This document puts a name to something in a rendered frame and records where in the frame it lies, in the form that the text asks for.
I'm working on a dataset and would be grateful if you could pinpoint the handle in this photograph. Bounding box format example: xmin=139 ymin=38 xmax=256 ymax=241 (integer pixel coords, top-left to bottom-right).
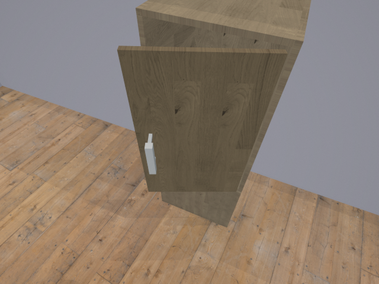
xmin=144 ymin=134 xmax=157 ymax=175

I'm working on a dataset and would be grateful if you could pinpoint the cupboard door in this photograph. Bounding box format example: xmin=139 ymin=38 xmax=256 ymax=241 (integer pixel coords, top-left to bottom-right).
xmin=117 ymin=46 xmax=288 ymax=192

